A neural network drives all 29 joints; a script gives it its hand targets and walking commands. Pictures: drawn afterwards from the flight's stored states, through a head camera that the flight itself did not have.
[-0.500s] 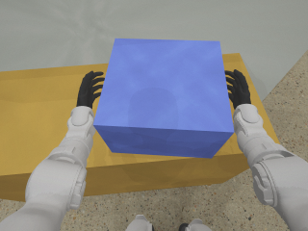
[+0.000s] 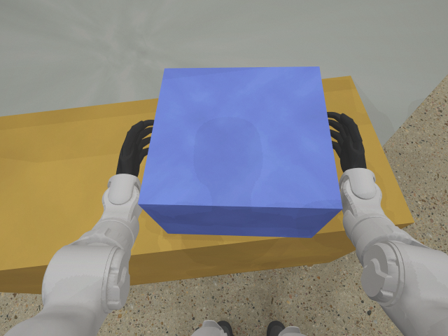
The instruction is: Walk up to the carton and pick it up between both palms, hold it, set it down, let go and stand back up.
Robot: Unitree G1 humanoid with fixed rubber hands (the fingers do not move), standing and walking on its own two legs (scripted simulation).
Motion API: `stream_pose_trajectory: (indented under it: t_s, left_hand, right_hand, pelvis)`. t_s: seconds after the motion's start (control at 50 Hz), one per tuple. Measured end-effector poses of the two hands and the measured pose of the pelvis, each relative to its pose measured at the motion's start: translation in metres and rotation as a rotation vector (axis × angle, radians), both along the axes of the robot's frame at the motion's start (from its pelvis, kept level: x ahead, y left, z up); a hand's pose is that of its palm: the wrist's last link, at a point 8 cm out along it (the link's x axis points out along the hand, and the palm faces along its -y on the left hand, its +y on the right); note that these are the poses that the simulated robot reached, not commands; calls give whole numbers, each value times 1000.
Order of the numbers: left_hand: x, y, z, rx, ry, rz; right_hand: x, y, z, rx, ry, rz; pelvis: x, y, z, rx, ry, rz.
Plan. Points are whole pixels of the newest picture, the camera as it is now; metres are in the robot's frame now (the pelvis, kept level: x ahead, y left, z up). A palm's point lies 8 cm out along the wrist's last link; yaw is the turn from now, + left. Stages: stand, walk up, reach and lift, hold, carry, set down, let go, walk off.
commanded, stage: reach and lift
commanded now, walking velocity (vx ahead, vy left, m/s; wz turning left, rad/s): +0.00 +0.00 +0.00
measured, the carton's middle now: (239, 154) +0.47 +0.02 -0.04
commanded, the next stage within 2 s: none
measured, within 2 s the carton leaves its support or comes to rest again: leaves its support in 1.52 s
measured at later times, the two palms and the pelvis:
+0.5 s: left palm (131, 167) +0.42 +0.22 +0.00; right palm (348, 161) +0.43 -0.18 -0.01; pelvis +0.00 +0.00 +0.00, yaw -1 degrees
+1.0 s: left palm (131, 172) +0.41 +0.21 +0.00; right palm (348, 161) +0.43 -0.18 -0.01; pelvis -0.01 +0.00 +0.00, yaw -1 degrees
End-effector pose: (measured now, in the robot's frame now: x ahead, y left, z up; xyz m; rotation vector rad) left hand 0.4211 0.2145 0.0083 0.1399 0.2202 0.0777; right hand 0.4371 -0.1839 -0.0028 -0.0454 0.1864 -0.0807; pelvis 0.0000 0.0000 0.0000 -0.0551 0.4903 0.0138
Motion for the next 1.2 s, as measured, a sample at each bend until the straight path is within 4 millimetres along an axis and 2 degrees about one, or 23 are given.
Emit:
stream_pose_trajectory:
  t_s: [0.24, 0.84, 1.2]
  left_hand:
    - [2, 1, -4, 1, -18, 4]
    - [-7, 1, -9, -2, -93, 25]
    - [-15, -2, -11, -56, -95, 57]
  right_hand:
    - [-1, 1, -4, -3, -31, 10]
    - [-3, 2, -8, -39, -95, 24]
    - [-4, 1, -3, -63, -40, 17]
  pelvis:
    - [10, -2, 5, 3, 11, -8]
    - [-11, -3, -2, -2, 107, -15]
    - [-8, 1, -3, -15, 97, -7]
